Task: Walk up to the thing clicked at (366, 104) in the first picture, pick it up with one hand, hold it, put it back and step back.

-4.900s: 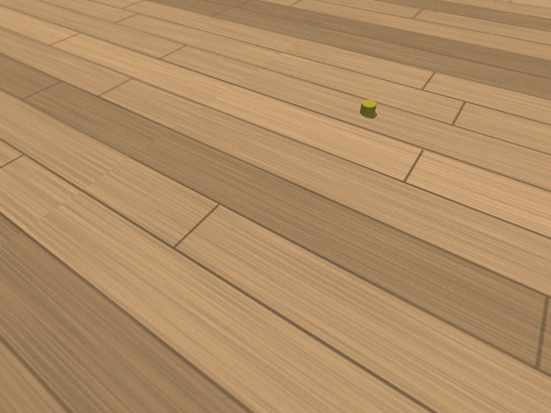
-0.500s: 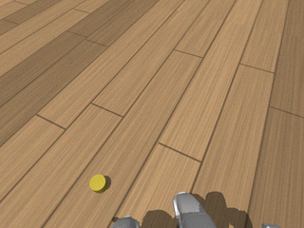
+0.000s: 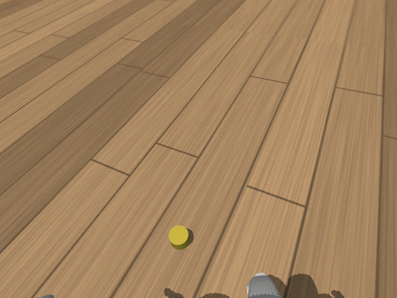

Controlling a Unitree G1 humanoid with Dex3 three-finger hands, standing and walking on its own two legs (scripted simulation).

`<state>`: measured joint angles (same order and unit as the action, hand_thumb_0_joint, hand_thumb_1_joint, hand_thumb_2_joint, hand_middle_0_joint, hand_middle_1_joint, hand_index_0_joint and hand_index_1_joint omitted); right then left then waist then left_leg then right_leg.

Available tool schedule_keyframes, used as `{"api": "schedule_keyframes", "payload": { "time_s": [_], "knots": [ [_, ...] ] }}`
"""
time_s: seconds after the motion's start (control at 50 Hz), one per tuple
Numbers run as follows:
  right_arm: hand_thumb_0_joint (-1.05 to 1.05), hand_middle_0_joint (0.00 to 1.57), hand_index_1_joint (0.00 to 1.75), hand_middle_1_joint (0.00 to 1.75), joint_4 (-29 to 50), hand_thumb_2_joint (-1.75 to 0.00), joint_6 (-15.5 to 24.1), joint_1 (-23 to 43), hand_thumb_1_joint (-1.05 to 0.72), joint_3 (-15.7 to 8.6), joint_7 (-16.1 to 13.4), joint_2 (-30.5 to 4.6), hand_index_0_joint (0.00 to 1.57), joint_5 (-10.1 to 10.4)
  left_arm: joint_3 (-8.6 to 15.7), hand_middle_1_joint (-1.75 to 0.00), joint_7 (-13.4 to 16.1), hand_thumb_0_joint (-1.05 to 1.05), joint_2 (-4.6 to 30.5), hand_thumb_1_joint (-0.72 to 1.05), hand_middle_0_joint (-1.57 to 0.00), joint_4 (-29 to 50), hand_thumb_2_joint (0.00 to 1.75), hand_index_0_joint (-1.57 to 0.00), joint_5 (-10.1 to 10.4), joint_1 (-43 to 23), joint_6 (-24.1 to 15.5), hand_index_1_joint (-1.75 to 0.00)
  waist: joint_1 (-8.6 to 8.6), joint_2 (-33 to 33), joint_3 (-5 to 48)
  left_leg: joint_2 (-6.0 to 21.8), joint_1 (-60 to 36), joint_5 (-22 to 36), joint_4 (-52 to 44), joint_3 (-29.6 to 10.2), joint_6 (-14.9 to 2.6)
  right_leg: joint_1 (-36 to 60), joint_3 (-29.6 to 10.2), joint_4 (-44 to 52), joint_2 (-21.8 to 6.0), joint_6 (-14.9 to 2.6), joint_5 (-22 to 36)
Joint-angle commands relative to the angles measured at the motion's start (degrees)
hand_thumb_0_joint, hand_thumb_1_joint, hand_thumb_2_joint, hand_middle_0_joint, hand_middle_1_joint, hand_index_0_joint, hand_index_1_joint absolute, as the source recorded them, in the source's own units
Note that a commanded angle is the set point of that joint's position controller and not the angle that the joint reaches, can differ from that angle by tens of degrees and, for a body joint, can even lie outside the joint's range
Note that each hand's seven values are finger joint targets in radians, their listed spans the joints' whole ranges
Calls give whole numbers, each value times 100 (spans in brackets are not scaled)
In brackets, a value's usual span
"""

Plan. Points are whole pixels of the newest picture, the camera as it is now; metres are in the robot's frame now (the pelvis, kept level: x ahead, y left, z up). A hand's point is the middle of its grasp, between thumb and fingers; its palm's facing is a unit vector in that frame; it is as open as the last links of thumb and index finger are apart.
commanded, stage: walk up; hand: left
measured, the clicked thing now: (179, 237) +0.51 +0.17 -0.68
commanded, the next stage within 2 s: none
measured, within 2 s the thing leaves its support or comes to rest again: neither
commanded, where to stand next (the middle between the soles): +0.11 -0.04 m, yaw -4 degrees
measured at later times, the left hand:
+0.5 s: hand (113, 294) +0.17 +0.23 -0.13, palm faces -0.17 -0.93 -0.34, open 7.4 cm
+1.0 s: hand (126, 274) +0.20 +0.20 -0.12, palm faces -0.10 -0.91 -0.39, open 7.4 cm
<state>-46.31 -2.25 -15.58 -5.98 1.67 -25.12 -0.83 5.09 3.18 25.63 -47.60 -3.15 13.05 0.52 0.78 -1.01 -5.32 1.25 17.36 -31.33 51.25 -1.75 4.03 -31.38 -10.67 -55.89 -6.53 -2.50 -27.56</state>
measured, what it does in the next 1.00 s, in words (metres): steps on the spot: right foot, then left foot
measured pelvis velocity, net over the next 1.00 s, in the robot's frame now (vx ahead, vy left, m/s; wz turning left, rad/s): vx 0.06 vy -0.06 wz -0.12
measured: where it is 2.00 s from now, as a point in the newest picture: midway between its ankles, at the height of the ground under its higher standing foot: outside the picture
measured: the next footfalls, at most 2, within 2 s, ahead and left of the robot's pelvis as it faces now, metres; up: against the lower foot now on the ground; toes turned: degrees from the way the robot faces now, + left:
right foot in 0.46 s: +0.06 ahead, -0.18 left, +0.00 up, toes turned -6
left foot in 0.78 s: +0.19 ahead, +0.06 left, +0.00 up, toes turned -5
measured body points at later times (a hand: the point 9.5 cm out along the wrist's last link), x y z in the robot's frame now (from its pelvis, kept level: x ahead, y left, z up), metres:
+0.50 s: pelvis +0.03 -0.02 +0.02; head +0.10 -0.02 +0.46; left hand +0.18 +0.28 -0.11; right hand -0.01 -0.39 -0.07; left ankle -0.01 +0.17 -0.67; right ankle +0.07 -0.16 -0.68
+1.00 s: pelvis +0.06 -0.06 +0.03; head +0.12 -0.07 +0.47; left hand +0.21 +0.25 -0.09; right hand +0.13 -0.37 -0.10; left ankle +0.15 +0.06 -0.68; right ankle +0.02 -0.17 -0.68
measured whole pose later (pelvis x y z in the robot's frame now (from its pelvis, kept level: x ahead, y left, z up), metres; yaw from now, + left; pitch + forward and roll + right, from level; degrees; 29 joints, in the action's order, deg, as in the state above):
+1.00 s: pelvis +0.06 -0.06 +0.03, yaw -7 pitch -1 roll +0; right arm -51.8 0.8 -7.6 -1.0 0.0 -21.4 -0.4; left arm 2.7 0.5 22.0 -53.1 1.3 5.7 0.7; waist 0.2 -0.6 -8.7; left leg 1.5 26.4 -15.2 42.7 0.8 0.2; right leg -17.8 -0.1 -45.2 0.0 -1.9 -25.3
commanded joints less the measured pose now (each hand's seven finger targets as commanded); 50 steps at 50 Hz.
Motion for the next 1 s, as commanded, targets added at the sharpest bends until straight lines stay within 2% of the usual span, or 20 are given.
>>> {"api": "schedule_keyframes", "payload": {
  "time_s": [0.0, 0.02, 0.06, 0.08, 0.2, 0.3, 0.36, 0.4, 0.44, 0.46, 0.48, 0.5, 0.58, 0.7, 0.76, 0.78, 0.82, 0.84, 0.92, 0.98],
  "knots": [
    [0, 20, 30, 30, 263, -90, 373, 306, -90, -394, -318, -2375, 20, -75, 187, -30, -3, 0, 976, 90, -20, 462, 90, -20, 6, -726, -20, -30, -249, -782, -1098, 2847, 1491, -2910, -4289, -4774, -1825, -1544, -71, -1196, 559, 128, -296],
    [0, 20, 30, 30, 280, -90, 452, 802, -90, -357, -350, -2188, 20, -126, 270, -30, -73, 0, 1266, 90, -20, 280, 90, -20, 58, -877, -79, -30, -111, -274, -1438, 2717, 1942, -2468, -4028, -4351, -1940, -1029, -157, -1198, 365, 244, 146],
    [0, 20, 30, 30, 72, -90, 613, 589, -90, -238, -428, -1829, 20, -186, 394, -30, -237, 0, 1194, 90, -20, -82, 90, -20, 197, -187, -52, -30, 91, -326, -1204, 1673, 1046, -911, -3280, -2409, -1352, -1052, -131, -1098, 559, 210, 719],
    [0, 20, 30, 30, -66, -90, 656, 273, -90, -255, -468, -1832, 20, -118, 428, -30, -312, 0, 1165, 90, -20, -157, 90, -20, 172, 55, 24, -30, 89, -483, -1043, 1559, 621, -509, -3134, -2075, -1251, -1070, 43, -1239, 693, 188, 777],
    [0, 20, 30, 30, -328, -90, 778, -520, -90, -297, -614, -1690, 20, -55, 465, -30, -585, 0, 1089, 90, -20, 99, 90, -20, 27, -208, 212, -30, -142, -888, -206, 1566, -1027, 747, -2851, -1640, -1293, -1263, -61, -1069, 678, 273, 832],
    [0, 20, 30, 30, -300, -90, 819, -1021, -90, -241, -619, -1560, 20, -70, 335, -30, -616, 0, 880, 90, -20, 354, 90, -20, 107, -801, 93, -30, -469, -1103, 159, 1736, -2009, 4185, -2081, -1011, -1599, -1139, 458, -90, 438, 279, 188],
    [0, 20, 30, 30, -196, -90, 756, -980, -90, -209, -583, -1653, 20, -66, 272, -30, -614, 0, 802, 90, -20, 353, 90, -20, 177, -895, 28, -30, -442, -1370, 224, 1579, -1441, 4763, -1806, -512, -1499, -181, 1105, 780, 383, 144, 148],
    [0, 20, 30, 30, -40, -90, 682, -519, -90, -145, -550, -1636, 20, -39, 265, -30, -592, 0, 705, 90, -20, 91, 90, -20, 233, -263, 1, -30, -74, -1497, 474, 1285, -765, 4753, -1364, -75, -1285, 1080, 1444, 1641, 567, 27, 748],
    [0, 20, 30, 30, 19, -90, 625, -536, -90, 62, -528, -1192, 20, 52, 430, -30, -493, 0, 1045, 90, -20, -356, 90, -20, 219, 750, -59, -30, 481, -240, 1038, 743, 208, 4072, 408, 288, -872, 2929, 1379, 2279, 743, -59, 1705],
    [0, 20, 30, 30, 176, -90, 649, -657, -90, 158, -514, -940, 20, 104, 620, -30, -455, 0, 1585, 90, -20, -340, 90, -20, 166, 1229, -81, -30, 711, 934, 1346, 284, 1367, 2525, 1667, 267, -652, 3782, -207, 2371, -17, -455, 1349],
    [0, 20, 30, 30, 328, -90, 654, -521, -90, 196, -552, -830, 20, 198, 616, -30, -402, 0, 1899, 90, -20, -156, 90, -20, 229, 1207, -99, -30, 678, 1791, 1312, -461, 2203, -338, 2030, 73, -630, 3625, -2592, 3461, -1304, -1183, 1276],
    [0, 20, 30, 30, 218, -90, 598, -112, -90, 13, -617, -1254, 20, 114, 568, -30, -417, 0, 1917, 90, -20, -39, 90, -20, 227, 744, -100, -30, 605, 1231, 917, -154, 2063, -688, 2478, -238, -592, 2943, -2917, 3584, -1703, -1743, 1117],
    [0, 20, 30, 30, -308, -90, 591, -795, -90, 109, -505, -1068, 20, 189, 292, -30, -328, 0, 1091, 90, -20, 180, 90, -20, 259, -313, -119, -30, -126, 652, 148, 129, 1283, 267, 1550, -114, -622, 1443, -198, 2793, -489, -1083, 2348],
    [0, 20, 30, 30, -362, -90, 575, -349, -90, 174, -395, -785, 20, 154, 91, -30, -238, 0, 944, 90, -20, 94, 90, -20, 336, -490, -206, -30, -67, 1218, 458, 128, 191, 1352, -691, 295, -449, 1276, 162, 2077, -603, -1016, 4782],
    [0, 20, 30, 30, -450, -90, 551, -395, -90, 53, -398, -1010, 20, 9, 37, -30, -208, 0, 875, 90, -20, 122, 90, -20, 470, -731, -90, -30, -306, 794, 506, 127, -667, 3127, -1607, -45, -625, 559, 165, 1429, -431, -533, 3337],
    [0, 20, 30, 30, -354, -90, 540, -187, -90, -22, -388, -1287, 20, -20, 16, -30, -195, 0, 754, 90, -20, 127, 90, -20, 499, -678, -60, -30, -211, 118, 569, 693, -580, 3744, -1836, -864, -815, 493, 441, 1122, -60, -272, 2462],
    [0, 20, 30, 30, -178, -90, 525, 435, -90, -36, -324, -1653, 20, 44, 16, -30, -121, 0, 720, 90, -20, -100, 90, -20, 532, -387, 26, -30, -69, -1029, 740, 1930, 149, 3334, -2696, -2539, -1955, 1099, 952, -87, 728, 22, -313],
    [0, 20, 30, 30, -184, -90, 508, 630, -90, -27, -317, -1516, 20, -7, 18, -30, -117, 0, 785, 90, -20, -225, 90, -20, 484, -295, 42, -30, -1, -908, 654, 1939, 388, 3115, -2743, -2564, -2030, 1215, 794, -267, 606, 38, -618],
    [0, 20, 30, 30, -153, -90, 425, 795, -90, 61, -325, -1219, 20, 25, 59, -30, -199, 0, 697, 90, -20, -383, 90, -20, 420, -152, -41, -30, 111, -783, 967, 1285, -83, 3976, -2065, -1309, -1500, 1264, 1057, 702, 597, 12, -50],
    [0, 20, 30, 30, -175, -90, 296, 1014, -90, 150, -264, -863, 20, 139, 90, -30, -122, 0, 856, 90, -20, -545, 90, -20, 312, -77, -214, -30, 164, -177, 1366, 535, 25, 4197, -768, -495, -861, 2117, 228, 2374, 88, -122, 2193]
  ]
}}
